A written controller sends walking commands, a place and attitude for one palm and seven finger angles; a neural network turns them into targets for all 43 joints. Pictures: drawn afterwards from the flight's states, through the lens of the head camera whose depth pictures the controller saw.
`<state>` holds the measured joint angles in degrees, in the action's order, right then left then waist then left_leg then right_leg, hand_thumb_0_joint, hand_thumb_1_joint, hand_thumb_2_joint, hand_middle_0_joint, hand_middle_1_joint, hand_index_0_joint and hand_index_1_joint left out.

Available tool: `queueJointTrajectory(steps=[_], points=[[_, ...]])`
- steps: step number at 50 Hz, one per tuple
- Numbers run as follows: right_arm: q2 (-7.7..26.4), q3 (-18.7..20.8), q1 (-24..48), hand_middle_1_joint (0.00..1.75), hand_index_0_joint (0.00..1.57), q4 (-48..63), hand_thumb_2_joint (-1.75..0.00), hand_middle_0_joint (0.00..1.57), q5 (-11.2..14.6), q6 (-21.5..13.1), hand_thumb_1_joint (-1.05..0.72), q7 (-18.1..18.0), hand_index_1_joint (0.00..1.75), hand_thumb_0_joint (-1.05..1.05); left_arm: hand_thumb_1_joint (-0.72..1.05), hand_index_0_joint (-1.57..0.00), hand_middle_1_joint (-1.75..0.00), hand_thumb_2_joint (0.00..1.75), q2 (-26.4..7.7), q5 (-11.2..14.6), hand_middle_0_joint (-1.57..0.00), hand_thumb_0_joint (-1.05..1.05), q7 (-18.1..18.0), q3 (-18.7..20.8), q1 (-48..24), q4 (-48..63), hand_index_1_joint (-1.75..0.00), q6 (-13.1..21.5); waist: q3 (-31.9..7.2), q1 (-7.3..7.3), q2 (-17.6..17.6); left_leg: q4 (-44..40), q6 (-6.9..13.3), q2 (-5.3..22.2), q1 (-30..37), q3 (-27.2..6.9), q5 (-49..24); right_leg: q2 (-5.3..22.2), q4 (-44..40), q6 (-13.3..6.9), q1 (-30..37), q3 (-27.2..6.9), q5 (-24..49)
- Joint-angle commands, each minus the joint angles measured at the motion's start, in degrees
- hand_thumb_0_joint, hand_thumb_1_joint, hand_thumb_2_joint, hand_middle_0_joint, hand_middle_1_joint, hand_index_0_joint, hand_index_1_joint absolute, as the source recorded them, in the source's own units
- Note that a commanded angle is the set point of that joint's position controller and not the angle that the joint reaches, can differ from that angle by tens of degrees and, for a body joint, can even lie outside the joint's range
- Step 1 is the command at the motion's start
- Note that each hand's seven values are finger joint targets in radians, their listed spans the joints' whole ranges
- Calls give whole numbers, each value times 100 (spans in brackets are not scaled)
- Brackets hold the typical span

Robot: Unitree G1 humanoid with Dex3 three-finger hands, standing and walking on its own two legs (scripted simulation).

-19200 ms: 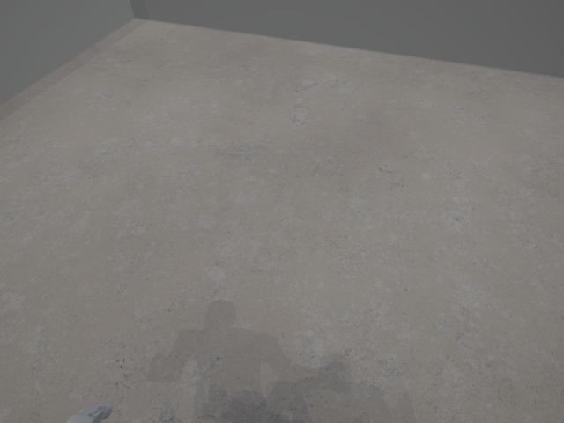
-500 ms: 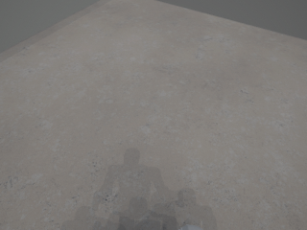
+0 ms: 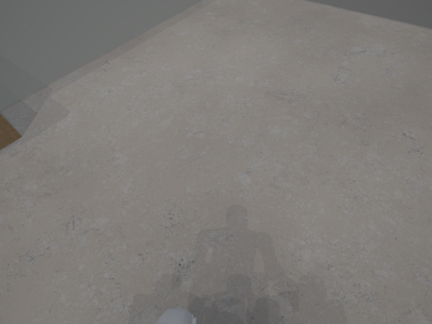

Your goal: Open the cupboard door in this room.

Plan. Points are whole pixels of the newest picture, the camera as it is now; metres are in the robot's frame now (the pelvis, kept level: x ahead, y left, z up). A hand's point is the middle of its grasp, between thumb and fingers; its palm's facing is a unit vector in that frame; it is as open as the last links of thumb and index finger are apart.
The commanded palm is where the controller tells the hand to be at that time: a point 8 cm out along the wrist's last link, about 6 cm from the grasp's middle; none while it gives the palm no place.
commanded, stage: turn or walk to find it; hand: left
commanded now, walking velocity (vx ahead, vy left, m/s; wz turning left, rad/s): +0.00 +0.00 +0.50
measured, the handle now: out of the picture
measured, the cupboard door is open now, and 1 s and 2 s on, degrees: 0 0 0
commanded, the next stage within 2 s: none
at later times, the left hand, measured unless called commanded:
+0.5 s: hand out of the picture +0.02 +0.28 -0.17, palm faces +0.28 -0.93 -0.25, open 7.4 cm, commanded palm none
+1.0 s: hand out of the picture -0.05 +0.19 -0.15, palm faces +0.50 -0.82 -0.28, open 7.4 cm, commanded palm none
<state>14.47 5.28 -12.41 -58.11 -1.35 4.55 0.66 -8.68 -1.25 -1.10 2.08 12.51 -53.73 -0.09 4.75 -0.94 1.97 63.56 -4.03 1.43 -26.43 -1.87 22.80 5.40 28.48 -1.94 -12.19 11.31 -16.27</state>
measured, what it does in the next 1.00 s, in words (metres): steps on the spot, turning left: left foot, then right foot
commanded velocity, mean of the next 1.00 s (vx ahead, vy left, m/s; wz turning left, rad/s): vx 0.00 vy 0.00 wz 0.50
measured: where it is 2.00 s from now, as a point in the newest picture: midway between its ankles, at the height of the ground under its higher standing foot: outside the picture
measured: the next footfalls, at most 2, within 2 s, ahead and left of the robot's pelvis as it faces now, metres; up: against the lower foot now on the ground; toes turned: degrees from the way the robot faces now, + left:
left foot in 0.20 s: +0.00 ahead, +0.15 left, +0.00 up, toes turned +12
right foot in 0.70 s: +0.07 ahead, -0.07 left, +0.00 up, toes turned +17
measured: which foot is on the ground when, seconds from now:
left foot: up 0.00-0.18, down 0.20-0.70, up 0.72-1.00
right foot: down 0.00-0.20, up 0.22-0.68, down 0.70-1.00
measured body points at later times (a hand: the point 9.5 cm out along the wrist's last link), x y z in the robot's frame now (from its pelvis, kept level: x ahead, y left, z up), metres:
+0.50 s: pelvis -0.01 +0.05 +0.00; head +0.02 +0.08 +0.45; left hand +0.00 +0.33 -0.15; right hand +0.13 -0.17 -0.14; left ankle -0.04 +0.15 -0.74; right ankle +0.01 -0.10 -0.67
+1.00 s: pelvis -0.02 -0.01 +0.00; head +0.03 -0.02 +0.45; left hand -0.08 +0.24 -0.13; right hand +0.14 -0.22 -0.17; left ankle -0.13 +0.12 -0.66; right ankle +0.03 -0.08 -0.74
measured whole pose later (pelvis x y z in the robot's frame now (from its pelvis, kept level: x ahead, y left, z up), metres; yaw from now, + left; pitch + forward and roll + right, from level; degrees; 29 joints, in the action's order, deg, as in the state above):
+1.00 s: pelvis -0.02 -0.01 +0.00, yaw +31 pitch -1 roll +3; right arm 14.9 5.5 -12.9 -57.1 -1.4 4.8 1.0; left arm -9.4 -1.4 -0.9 2.1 12.1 -52.7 -0.5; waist 4.8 -1.1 1.8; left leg 61.7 -4.1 1.9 -25.7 -1.3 23.1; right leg 6.7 29.0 -1.8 -12.8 12.2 -15.3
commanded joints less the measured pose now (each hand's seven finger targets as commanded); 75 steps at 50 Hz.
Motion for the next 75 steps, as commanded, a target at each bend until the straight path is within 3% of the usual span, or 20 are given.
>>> queueJointTrajectory(steps=[1,8,9,10,11,17,26,32,34,35,37,40,42,53,57,58,59,60,65,75], points=[[185,-72,510,30,20,581,-90,20,53,-173,-90,16,30,0,90,-20,-30,90,-1387,-34,-20,0,-83,334,416,209,-30,69,-523,353,-1160,-965,-34,91,-194,317,338,1530,-716,-614,920,-894,2664],[317,-97,179,30,20,597,-90,20,73,-326,-90,10,30,0,90,-20,-30,90,-1558,6,-20,0,-32,403,271,133,-30,-45,-823,99,-1125,-3560,198,10,1466,787,-814,1459,257,-144,317,-326,2184],[636,-22,-59,30,20,572,-90,20,59,-386,-90,17,30,0,90,-20,-30,90,-1401,49,-20,0,-10,382,286,187,-30,-83,-996,-64,-336,-4136,383,431,2331,201,-1632,1182,1087,169,-423,-89,1421],[1204,112,-285,30,20,593,-90,20,20,-412,-90,2,30,0,90,-20,-30,90,-1022,70,-20,0,36,291,236,387,-30,-101,-984,-176,1364,-4317,965,1841,3030,-1603,-3458,391,2275,597,-1898,90,-1360],[1449,162,-615,30,20,488,-90,20,35,-365,-90,-49,30,0,90,-20,-30,90,-943,21,-20,0,10,203,-145,560,-30,-156,-917,-361,1231,-4357,1429,2346,2771,-1874,-4370,244,3077,619,-2121,-387,-2195],[858,-17,153,30,20,678,-90,20,34,-456,-90,-171,30,0,90,-20,-30,90,-1053,42,-20,0,59,270,-199,242,-30,-171,-701,47,511,-4278,1233,1198,2293,-865,-4271,132,3751,710,-1994,-991,-703],[876,93,-164,30,20,687,-90,20,-4,-398,-90,-137,30,0,90,-20,-30,90,-955,66,-20,0,8,220,-720,577,-30,-167,-576,-133,576,-4304,1432,1177,2128,-1606,-3586,-67,2629,751,-1750,-1099,-906],[878,136,80,30,20,764,-90,20,-2,-335,-90,-124,30,0,90,-20,-30,90,-941,119,-20,0,-7,205,-197,550,-30,-60,-842,138,614,-3763,1194,820,1437,-1861,-3566,-424,355,603,-203,-892,-202],[546,110,32,30,20,824,-90,20,84,-350,-90,-82,30,0,90,-20,-30,90,-1338,51,-20,0,-57,290,260,458,-30,51,-1067,328,-372,-2908,646,209,274,-1374,-1862,445,-947,376,1324,-1564,729],[218,55,-4,30,20,961,-90,20,99,-355,-90,-45,30,0,90,-20,-30,90,-1798,-24,-20,0,-101,379,320,484,-30,89,-926,352,-1720,-1657,225,-623,-750,-311,597,1943,-1112,-290,1675,-2960,1528],[486,148,110,30,20,860,-90,20,16,-198,-90,-64,30,0,90,-20,-30,90,-1607,39,-20,0,-121,395,-65,622,-30,54,-527,254,-1371,189,256,-288,-531,-504,935,2098,-1322,-806,245,-2871,907],[333,127,-303,30,20,557,-90,20,-7,-119,-90,49,30,0,90,-20,-30,90,-1126,36,-20,0,-99,248,-655,752,-30,65,-249,-130,-979,828,141,-73,-487,-264,-92,1296,-1165,-400,-91,-1479,884],[335,98,-300,30,20,541,-90,20,-11,-103,-90,61,30,0,90,-20,-30,90,-1101,24,-20,0,-96,246,-458,701,-30,101,-325,-38,-1174,796,42,-22,-482,-135,-263,1240,-1154,-378,72,-1253,1094],[195,-84,554,30,20,723,-90,20,81,-212,-90,40,30,0,90,-20,-30,90,-1542,-54,-20,0,-57,385,410,252,-30,22,-620,421,-1426,-1692,47,43,180,544,467,1636,-639,-620,825,-807,2384],[270,-108,46,30,20,675,-90,20,34,-350,-90,40,30,0,90,-20,-30,90,-1593,-8,-20,0,10,435,249,139,-30,2,-924,85,-1125,-3557,201,22,1535,881,-360,1561,-210,-148,276,-396,341],[599,-31,-248,30,20,606,-90,20,21,-402,-90,38,30,0,90,-20,-30,90,-1455,33,-20,0,51,413,199,192,-30,-30,-946,-128,-332,-4179,355,273,2471,397,-307,1301,520,146,-729,-164,-658],[1243,141,-556,30,20,571,-90,20,-57,-432,-90,15,30,0,90,-20,-30,90,-1056,57,-20,0,138,338,116,393,-30,-48,-747,-344,1485,-4789,954,1677,3080,-1797,407,437,2013,563,-2371,257,-1847],[1517,161,-1051,30,20,477,-90,20,-31,-432,-90,-8,30,0,90,-20,-30,90,-970,-20,-20,0,180,212,-606,716,-30,-35,-362,-615,1298,-5203,1399,2296,2854,-2571,524,243,2874,569,-3070,-219,-1952],[824,-78,-195,30,20,614,-90,20,13,-640,-90,-99,30,0,90,-20,-30,90,-1074,-22,-20,0,315,279,-300,267,-30,48,18,2,578,-5319,1219,1248,1853,-1361,19,283,3627,590,-2620,-852,-178],[811,53,-712,30,20,343,-90,20,-1,-743,-90,-85,30,0,90,-20,-30,90,-898,16,-20,0,339,206,-974,668,-30,151,36,-177,585,-5049,1477,1126,2026,-1370,-1128,154,1632,788,-2176,-713,-133]])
